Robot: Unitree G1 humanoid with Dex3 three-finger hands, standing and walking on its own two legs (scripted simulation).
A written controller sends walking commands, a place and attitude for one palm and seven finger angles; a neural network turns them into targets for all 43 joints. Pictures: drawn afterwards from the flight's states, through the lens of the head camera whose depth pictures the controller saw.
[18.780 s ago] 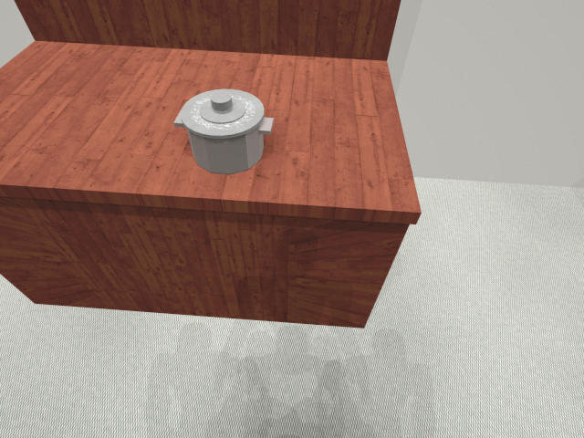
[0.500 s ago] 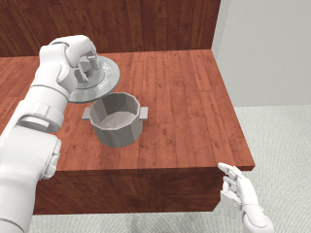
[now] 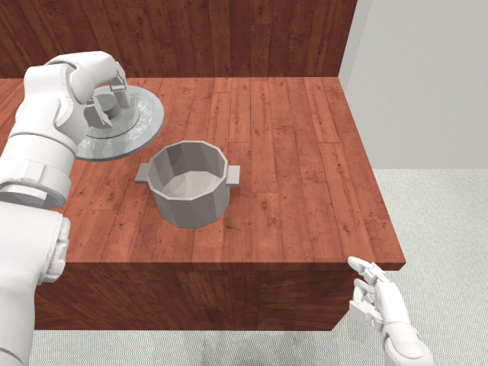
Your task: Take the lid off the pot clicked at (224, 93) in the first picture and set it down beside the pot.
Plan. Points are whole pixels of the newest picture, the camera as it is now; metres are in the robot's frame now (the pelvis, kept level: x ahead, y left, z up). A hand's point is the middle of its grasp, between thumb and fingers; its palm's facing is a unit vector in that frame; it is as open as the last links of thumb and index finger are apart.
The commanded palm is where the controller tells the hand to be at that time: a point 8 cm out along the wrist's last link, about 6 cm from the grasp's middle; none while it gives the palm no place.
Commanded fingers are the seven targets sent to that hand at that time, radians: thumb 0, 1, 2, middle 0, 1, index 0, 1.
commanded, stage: move the lid sideways beside the pot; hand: left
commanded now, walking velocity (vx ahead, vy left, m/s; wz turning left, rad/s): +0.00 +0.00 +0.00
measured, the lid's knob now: (104, 107) +0.49 +0.24 +0.18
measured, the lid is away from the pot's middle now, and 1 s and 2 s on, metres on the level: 0.11 0.21 0.24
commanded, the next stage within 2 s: lower the lid onto the table in 1.54 s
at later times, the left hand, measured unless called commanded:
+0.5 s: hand (66, 112) +0.45 +0.28 +0.20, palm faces -0.31 -0.07 -0.95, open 7.4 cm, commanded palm +0.46 +0.29 +0.27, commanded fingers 0.00 0.73 0.85 -0.89 -1.06 -0.87 -1.03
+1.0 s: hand (28, 119) +0.43 +0.33 +0.19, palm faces -0.34 -0.11 -0.93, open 7.4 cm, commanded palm +0.47 +0.35 +0.27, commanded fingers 0.00 0.73 0.85 -0.89 -1.06 -0.87 -1.03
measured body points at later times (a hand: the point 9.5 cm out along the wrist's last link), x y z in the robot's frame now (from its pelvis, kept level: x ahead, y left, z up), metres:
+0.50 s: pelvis +0.00 +0.00 +0.00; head +0.03 -0.01 +0.45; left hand +0.46 +0.28 +0.25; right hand +0.23 -0.23 -0.05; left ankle -0.01 +0.14 -0.74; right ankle +0.01 -0.18 -0.74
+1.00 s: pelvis +0.00 +0.00 +0.00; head +0.05 +0.00 +0.45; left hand +0.45 +0.33 +0.25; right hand +0.23 -0.24 -0.04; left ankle -0.01 +0.14 -0.74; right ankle +0.01 -0.18 -0.74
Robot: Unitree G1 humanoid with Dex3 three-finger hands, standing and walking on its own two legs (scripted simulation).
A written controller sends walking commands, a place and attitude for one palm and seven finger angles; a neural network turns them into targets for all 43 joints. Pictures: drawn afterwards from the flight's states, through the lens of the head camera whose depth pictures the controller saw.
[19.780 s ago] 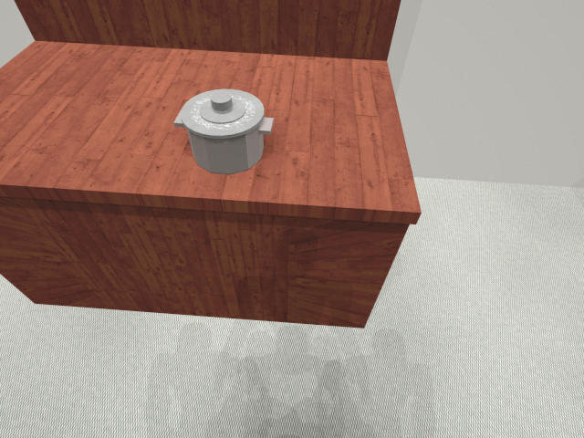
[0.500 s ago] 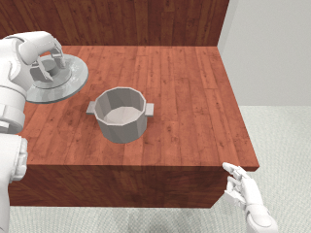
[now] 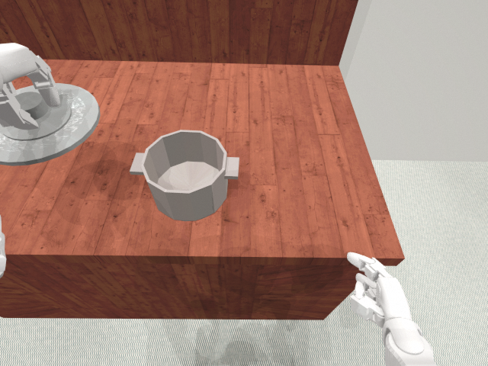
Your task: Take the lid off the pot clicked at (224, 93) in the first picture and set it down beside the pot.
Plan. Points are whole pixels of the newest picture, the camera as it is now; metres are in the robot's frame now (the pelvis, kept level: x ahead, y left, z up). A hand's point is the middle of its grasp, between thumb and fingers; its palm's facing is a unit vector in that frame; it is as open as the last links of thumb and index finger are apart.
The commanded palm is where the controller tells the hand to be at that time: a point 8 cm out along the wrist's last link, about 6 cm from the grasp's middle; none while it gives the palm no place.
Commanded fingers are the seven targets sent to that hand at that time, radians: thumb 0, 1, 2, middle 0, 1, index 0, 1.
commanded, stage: move the lid sideways beside the pot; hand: left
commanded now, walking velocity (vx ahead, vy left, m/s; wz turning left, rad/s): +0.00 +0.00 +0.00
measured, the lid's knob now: (29, 106) +0.46 +0.34 +0.17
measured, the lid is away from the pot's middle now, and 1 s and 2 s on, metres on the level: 0.21 0.24 0.23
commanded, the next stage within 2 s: lower the lid onto the table in 0.54 s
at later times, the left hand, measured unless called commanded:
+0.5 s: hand (7, 107) +0.44 +0.35 +0.19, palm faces -0.36 -0.12 -0.92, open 7.4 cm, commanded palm +0.49 +0.36 +0.27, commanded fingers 0.00 0.73 0.85 -0.89 -1.06 -0.87 -1.03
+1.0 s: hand (14, 119) +0.44 +0.36 +0.16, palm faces -0.40 -0.13 -0.91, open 7.4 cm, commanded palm +0.49 +0.36 +0.24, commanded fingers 0.00 0.73 0.85 -0.89 -1.06 -0.87 -1.03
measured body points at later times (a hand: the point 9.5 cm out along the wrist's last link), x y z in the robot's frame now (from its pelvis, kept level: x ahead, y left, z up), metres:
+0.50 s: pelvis +0.01 +0.01 +0.00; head +0.06 +0.02 +0.45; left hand +0.46 +0.36 +0.24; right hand +0.23 -0.23 -0.04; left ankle -0.01 +0.13 -0.74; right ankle +0.01 -0.18 -0.74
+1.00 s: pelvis +0.01 +0.01 +0.00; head +0.07 +0.03 +0.44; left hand +0.46 +0.36 +0.21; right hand +0.23 -0.24 -0.04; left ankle -0.01 +0.13 -0.74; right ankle +0.01 -0.18 -0.74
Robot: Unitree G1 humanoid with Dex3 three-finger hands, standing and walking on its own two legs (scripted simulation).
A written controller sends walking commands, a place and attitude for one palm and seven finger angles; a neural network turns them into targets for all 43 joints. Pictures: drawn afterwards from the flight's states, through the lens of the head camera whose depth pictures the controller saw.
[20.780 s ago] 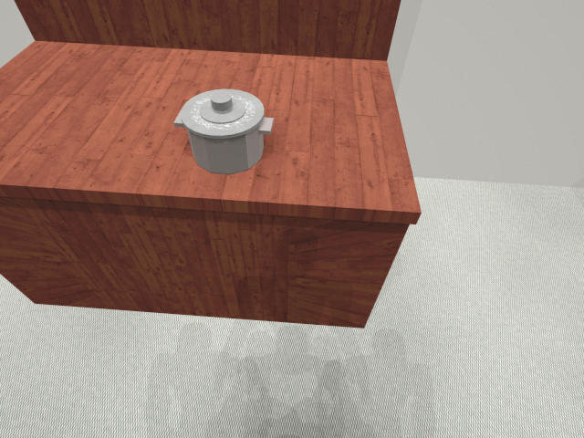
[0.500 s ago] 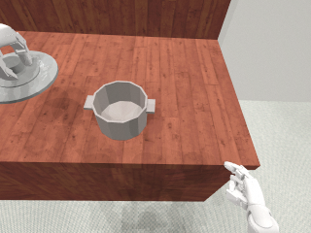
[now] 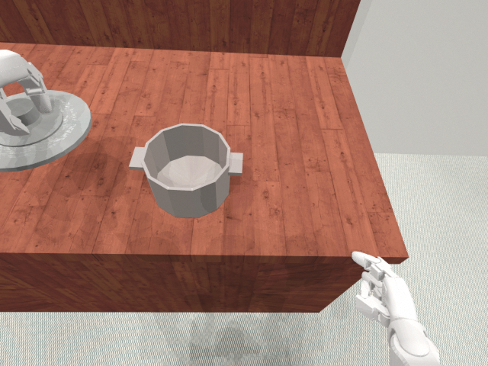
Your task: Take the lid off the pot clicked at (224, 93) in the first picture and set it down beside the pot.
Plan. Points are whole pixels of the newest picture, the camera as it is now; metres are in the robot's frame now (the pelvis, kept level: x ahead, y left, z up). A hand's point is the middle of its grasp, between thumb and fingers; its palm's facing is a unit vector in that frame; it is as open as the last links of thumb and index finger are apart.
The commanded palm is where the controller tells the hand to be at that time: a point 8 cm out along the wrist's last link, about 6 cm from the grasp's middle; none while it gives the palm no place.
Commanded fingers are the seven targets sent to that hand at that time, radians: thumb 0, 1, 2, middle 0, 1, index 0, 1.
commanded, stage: lower the lid onto the table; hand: left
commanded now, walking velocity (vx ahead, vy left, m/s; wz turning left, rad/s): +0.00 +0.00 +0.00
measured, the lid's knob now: (20, 112) +0.46 +0.35 +0.14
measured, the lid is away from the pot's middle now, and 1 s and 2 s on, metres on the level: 0.24 0.23 0.24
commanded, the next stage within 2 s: none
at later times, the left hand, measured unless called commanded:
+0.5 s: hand (20, 129) +0.43 +0.34 +0.14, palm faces -0.44 -0.12 -0.89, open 7.4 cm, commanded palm +0.49 +0.35 +0.21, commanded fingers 0.00 0.73 0.85 -0.89 -1.06 -0.87 -1.03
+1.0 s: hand (32, 145) +0.43 +0.34 +0.10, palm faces -0.46 -0.10 -0.88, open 7.4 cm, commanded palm +0.50 +0.35 +0.18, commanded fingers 0.00 0.73 0.85 -0.89 -1.06 -0.87 -1.03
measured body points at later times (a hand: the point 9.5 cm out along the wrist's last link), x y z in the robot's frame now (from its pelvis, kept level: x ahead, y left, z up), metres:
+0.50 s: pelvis +0.00 +0.00 +0.00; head +0.06 +0.02 +0.44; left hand +0.45 +0.34 +0.19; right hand +0.22 -0.25 -0.04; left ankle -0.02 +0.12 -0.74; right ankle +0.00 -0.19 -0.73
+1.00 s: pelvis +0.00 +0.01 -0.01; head +0.06 +0.03 +0.44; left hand +0.45 +0.34 +0.16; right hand +0.22 -0.24 -0.04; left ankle -0.02 +0.12 -0.74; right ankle +0.00 -0.19 -0.73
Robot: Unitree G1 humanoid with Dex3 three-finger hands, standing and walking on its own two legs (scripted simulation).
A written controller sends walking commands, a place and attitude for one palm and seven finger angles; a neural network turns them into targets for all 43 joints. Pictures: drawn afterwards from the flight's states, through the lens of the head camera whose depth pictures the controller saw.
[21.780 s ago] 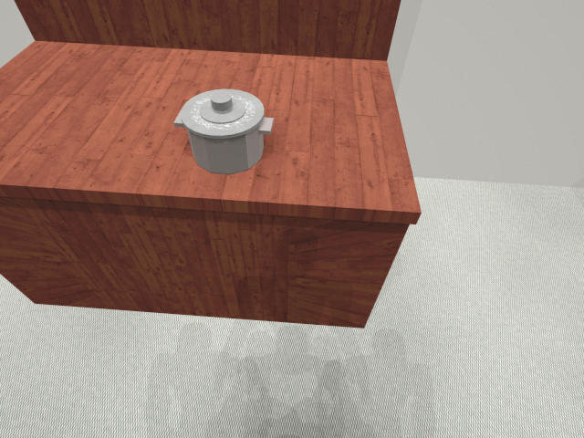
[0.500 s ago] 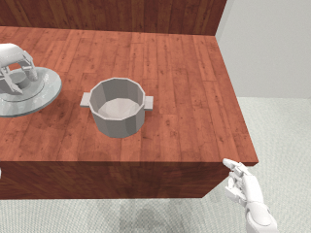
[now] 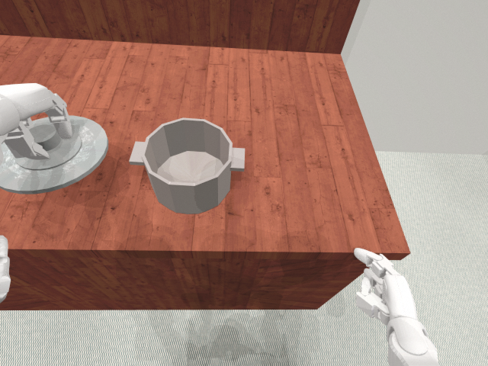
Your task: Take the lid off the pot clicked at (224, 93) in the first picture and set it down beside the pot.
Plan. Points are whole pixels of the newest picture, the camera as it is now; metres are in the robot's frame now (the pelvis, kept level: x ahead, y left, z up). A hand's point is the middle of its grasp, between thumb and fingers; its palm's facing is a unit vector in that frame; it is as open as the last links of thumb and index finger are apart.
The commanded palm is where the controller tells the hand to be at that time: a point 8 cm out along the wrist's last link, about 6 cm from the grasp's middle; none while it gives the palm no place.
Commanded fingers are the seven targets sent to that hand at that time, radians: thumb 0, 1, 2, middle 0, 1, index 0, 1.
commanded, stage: lower the lid onto the table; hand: left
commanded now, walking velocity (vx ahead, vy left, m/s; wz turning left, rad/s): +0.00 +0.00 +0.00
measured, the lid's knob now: (43, 138) +0.45 +0.34 +0.09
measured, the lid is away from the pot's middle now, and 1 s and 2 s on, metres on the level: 0.23 0.24 0.24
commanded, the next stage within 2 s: open the fingers wide in 1.96 s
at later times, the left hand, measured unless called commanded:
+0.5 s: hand (51, 129) +0.47 +0.33 +0.09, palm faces -0.47 -0.12 -0.87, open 7.4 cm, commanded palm +0.51 +0.35 +0.15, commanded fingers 0.00 0.73 0.85 -0.89 -1.06 -0.87 -1.03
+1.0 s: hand (44, 152) +0.45 +0.35 +0.05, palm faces -0.54 -0.12 -0.84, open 7.4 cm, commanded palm +0.51 +0.34 +0.11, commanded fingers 0.00 0.73 0.85 -0.89 -1.06 -0.87 -1.03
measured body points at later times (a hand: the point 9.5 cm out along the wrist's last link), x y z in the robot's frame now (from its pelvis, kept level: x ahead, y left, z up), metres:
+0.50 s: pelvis +0.01 +0.00 +0.00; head +0.11 +0.00 +0.44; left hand +0.49 +0.33 +0.14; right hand -0.04 -0.28 -0.12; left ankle -0.01 +0.11 -0.73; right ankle +0.01 -0.20 -0.73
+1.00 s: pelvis +0.01 +0.00 -0.01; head +0.12 +0.01 +0.43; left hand +0.47 +0.35 +0.10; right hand +0.05 -0.29 -0.13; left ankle -0.01 +0.11 -0.73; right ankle +0.01 -0.20 -0.73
